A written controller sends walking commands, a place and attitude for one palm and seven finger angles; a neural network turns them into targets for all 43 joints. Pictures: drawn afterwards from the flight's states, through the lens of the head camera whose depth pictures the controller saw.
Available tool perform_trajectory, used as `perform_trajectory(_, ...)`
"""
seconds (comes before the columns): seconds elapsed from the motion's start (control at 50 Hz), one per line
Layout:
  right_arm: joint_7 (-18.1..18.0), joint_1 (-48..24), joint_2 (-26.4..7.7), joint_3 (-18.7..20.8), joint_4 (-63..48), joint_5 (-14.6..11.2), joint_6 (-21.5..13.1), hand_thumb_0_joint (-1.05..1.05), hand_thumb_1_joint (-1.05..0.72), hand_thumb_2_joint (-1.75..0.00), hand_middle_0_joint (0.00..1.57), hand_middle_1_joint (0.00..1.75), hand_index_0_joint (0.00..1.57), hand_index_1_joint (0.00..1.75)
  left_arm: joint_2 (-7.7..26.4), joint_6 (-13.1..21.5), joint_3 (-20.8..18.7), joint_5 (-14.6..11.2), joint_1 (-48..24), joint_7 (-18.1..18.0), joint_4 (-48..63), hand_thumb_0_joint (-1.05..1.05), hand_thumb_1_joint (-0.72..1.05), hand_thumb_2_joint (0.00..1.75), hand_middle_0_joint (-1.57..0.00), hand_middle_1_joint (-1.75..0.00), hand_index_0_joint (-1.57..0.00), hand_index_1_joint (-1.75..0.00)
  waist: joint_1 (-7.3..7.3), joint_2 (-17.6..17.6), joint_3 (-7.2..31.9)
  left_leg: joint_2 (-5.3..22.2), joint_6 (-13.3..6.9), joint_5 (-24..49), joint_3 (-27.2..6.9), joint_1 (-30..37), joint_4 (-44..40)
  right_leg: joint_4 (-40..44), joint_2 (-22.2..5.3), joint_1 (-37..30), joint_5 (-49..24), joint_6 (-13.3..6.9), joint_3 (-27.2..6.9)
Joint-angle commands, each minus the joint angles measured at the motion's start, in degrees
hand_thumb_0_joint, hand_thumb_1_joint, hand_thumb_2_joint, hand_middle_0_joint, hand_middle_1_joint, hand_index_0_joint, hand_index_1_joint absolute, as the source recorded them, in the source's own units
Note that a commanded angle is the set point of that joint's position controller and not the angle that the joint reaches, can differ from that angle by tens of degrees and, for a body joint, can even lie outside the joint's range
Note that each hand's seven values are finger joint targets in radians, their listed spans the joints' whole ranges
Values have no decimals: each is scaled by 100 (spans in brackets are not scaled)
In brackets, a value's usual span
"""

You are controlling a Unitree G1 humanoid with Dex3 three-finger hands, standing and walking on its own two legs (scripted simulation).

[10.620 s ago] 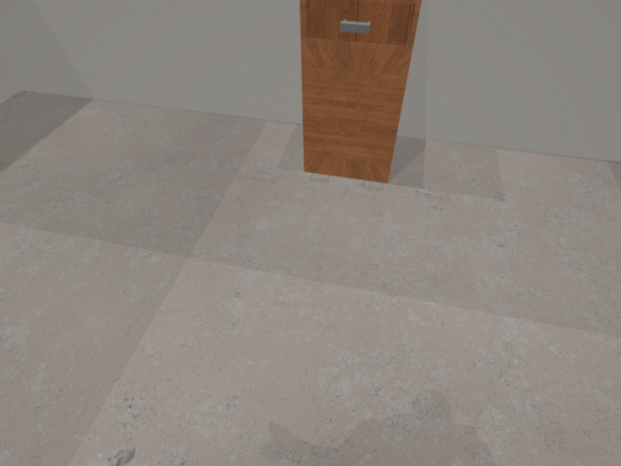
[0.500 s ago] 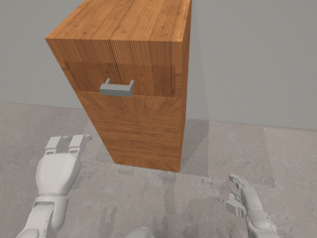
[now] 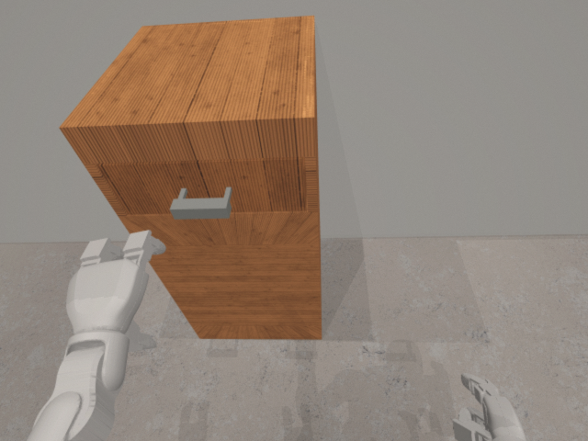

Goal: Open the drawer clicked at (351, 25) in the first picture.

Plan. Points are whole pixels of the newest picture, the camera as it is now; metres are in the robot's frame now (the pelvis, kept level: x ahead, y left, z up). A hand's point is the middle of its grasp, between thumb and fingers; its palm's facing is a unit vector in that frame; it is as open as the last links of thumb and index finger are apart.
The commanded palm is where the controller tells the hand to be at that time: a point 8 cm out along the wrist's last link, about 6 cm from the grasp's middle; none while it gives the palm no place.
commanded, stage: raise the hand with hooked fingers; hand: left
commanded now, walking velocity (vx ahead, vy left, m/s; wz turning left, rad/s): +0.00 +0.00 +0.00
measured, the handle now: (203, 200) +0.53 +0.24 -0.01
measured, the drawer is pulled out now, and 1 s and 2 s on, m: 0.00 0.00 0.00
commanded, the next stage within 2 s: move the hooked fingers above the handle in 0.72 s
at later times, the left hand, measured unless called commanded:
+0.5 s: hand (111, 266) +0.30 +0.27 +0.10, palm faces +0.00 -0.10 -1.00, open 13.8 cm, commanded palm +0.27 +0.27 +0.16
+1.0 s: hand (138, 270) +0.30 +0.24 +0.09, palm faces -0.01 -0.06 -1.00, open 13.8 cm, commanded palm +0.29 +0.26 +0.16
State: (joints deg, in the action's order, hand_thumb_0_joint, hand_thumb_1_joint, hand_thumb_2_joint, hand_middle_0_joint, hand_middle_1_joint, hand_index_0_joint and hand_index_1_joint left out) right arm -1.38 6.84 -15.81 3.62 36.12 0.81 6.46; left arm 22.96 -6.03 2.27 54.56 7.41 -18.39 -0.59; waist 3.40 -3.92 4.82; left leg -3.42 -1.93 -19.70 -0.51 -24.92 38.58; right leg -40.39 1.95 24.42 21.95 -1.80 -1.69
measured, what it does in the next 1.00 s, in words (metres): stands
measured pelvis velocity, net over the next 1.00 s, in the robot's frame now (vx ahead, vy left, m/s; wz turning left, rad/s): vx -0.01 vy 0.00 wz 0.03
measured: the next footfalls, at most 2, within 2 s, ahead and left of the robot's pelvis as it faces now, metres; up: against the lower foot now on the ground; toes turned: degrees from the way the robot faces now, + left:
none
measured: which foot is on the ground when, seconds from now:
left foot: down 0.00-1.00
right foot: down 0.00-1.00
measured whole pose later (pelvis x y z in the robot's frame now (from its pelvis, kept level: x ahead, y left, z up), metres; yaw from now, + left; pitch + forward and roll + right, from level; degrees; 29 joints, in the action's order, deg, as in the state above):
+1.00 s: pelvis -0.01 +0.00 +0.02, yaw +1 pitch +2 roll +0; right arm -2.2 6.5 -13.7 -0.4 36.4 -0.5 7.1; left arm 27.1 -1.7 6.3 53.9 -9.8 -3.4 -10.1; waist 4.4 -3.9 0.8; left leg -3.5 -2.0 -13.7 -2.4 -16.8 28.5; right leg -29.6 1.5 15.6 16.2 -1.7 -0.2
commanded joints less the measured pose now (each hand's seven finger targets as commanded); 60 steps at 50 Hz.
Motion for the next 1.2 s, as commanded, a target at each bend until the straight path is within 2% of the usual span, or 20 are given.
perform_trajectory(0.0,-100,-879,-415,-45,-1059,-96,-205,0,-90,-90,20,30,20,30,1068,-277,-250,51,-1577,318,1272,0,-50,30,-30,-120,-30,-120,23,307,1146,150,-43,1892,-78,1089,-704,786,-115,-781,-1865,-30,42)
perform_trajectory(0.1,-116,-824,-337,-202,-1029,-92,-99,0,-90,-90,20,30,20,30,1352,-251,-406,166,-2208,748,991,0,-50,30,-30,-120,-30,-120,91,151,796,226,29,2040,-197,1328,-1023,995,-58,-884,-1589,-97,183)
perform_trajectory(0.16,-114,-779,-346,-237,-1006,-98,-60,0,-90,-90,20,30,20,30,1539,-204,-557,139,-2604,909,893,0,-50,30,-30,-120,-30,-120,108,91,871,237,69,2165,-224,1454,-1151,1118,-28,-1084,-1613,-120,197)
perform_trajectory(0.22,-99,-765,-330,-258,-991,-117,-31,0,-90,-90,20,30,20,30,1461,-167,-412,82,-3006,1098,852,0,-50,30,-30,-120,-30,-120,72,-45,908,256,116,2347,-272,1635,-1230,1210,-29,-1123,-1639,-124,230)
perform_trajectory(0.3,-79,-679,-369,-256,-957,-124,-36,0,-90,-90,20,30,20,30,1452,-100,-316,-61,-3296,1387,741,0,-50,30,-30,-120,-30,-120,7,90,1019,269,121,2511,-303,1808,-1283,1346,-25,-1221,-1713,-104,249)
perform_trajectory(0.38,17,-544,-403,-225,-968,-122,-35,0,-90,-90,20,30,20,30,1220,26,-194,-146,-2712,1662,545,0,-50,30,-30,-120,-30,-120,60,217,850,305,161,2659,-327,1760,-1356,1424,-28,-1217,-1670,-103,311)
perform_trajectory(0.4,28,-533,-426,-223,-983,-120,-30,0,-90,-90,20,30,20,30,1294,91,-260,-172,-2679,1698,603,0,-50,30,-30,-120,-30,-120,64,281,793,310,150,2636,-330,1705,-1371,1439,-25,-1227,-1681,-104,312)
perform_trajectory(0.46,50,-557,-449,-193,-1016,-69,-63,0,-90,-90,20,30,20,30,1579,342,-549,-128,-2748,1622,1010,0,-50,30,-30,-120,-30,-120,153,107,1062,301,163,2715,-356,1775,-1360,1428,-7,-1330,-1683,-117,274)
perform_trajectory(0.54,45,-538,-419,-145,-954,-55,-138,0,-90,-90,20,30,20,30,1712,690,-785,-65,-2914,1254,1355,0,-50,30,-30,-120,-30,-120,203,-140,1185,269,202,2647,-405,1845,-1339,1383,3,-1217,-1600,-142,268)
perform_trajectory(0.56,49,-536,-436,-136,-959,-48,-160,0,-90,-90,20,30,20,30,1862,734,-959,-61,-2976,1139,1458,0,-50,30,-30,-120,-30,-120,234,-127,1230,270,229,2615,-448,1808,-1358,1363,29,-1261,-1566,-154,268)
perform_trajectory(0.58,47,-526,-413,-133,-943,-57,-175,0,-90,-90,20,30,20,30,1783,744,-905,-55,-2982,1037,1385,0,-50,30,-30,-120,-30,-120,243,-219,1296,252,221,2584,-432,1822,-1333,1337,7,-1226,-1541,-155,275)
perform_trajectory(0.66,50,-517,-429,-84,-833,-128,-173,0,-90,-90,20,30,20,30,1592,545,-837,-122,-2804,828,903,0,-50,30,-30,-120,-30,-120,189,-8,1080,199,193,2162,-308,1619,-1369,1401,38,-1134,-1443,-138,264)
perform_trajectory(0.78,23,-609,-461,-120,-861,-184,-125,0,-90,-90,20,30,20,30,1219,127,-218,-125,-2775,1100,665,0,-50,30,-30,-120,-30,-120,61,308,937,157,75,1809,-183,1475,-1417,1497,-28,-1234,-1382,-92,214)
perform_trajectory(0.84,-75,-613,-481,-169,-823,-163,-104,0,-90,-90,20,30,20,30,1476,142,-294,-72,-3213,1235,485,0,-50,30,-30,-120,-30,-120,-19,503,837,126,-7,1582,-122,1384,-1396,1556,-42,-1196,-1327,-62,185)
perform_trajectory(0.86,-100,-627,-494,-180,-829,-158,-120,0,-90,-90,20,30,20,30,1573,202,-361,-43,-3468,1259,465,0,-50,30,-30,-120,-30,-120,-35,439,799,117,-16,1491,-109,1365,-1377,1586,-28,-1152,-1247,-62,148)
perform_trajectory(0.94,-205,-543,-423,-185,-777,-138,-185,0,-90,-90,20,30,20,30,1857,546,-634,12,-3800,1180,178,0,-50,30,-30,-120,-30,-120,55,302,1052,31,-55,1571,-62,1327,-1252,1505,-61,-1292,-1454,-65,74)
perform_trajectory(0.96,-223,-534,-437,-178,-757,-140,-187,0,-90,-90,20,30,20,30,2093,605,-875,-2,-3791,1145,54,0,-50,30,-30,-120,-30,-120,84,263,1076,21,-55,1574,-53,1259,-1227,1518,-52,-1361,-1495,-59,27)
perform_trajectory(1.06,-250,-407,-429,-135,-687,-183,-180,0,-90,-90,20,30,20,30,2007,700,-892,-46,-3939,1034,-632,0,-50,30,-30,-120,-30,-120,29,242,1062,-14,-49,1664,38,1001,-1096,1419,-62,-1297,-1758,-42,8)
perform_trajectory(1.08,-250,-384,-425,-139,-722,-190,-177,0,-90,-90,20,30,20,30,1950,669,-815,-47,-3877,1044,-744,0,-50,30,-30,-120,-30,-120,52,260,1042,-23,-53,1668,45,931,-1078,1386,-81,-1313,-1815,-37,14)
perform_trajectory(1.18,-239,-232,-506,-65,-773,-192,-159,0,-90,-90,20,30,20,30,1736,649,-472,-62,-4105,1201,-912,0,-50,30,-30,-120,-30,-120,-76,487,1360,-35,-103,1785,99,860,-866,1243,-118,-1305,-2260,22,-42)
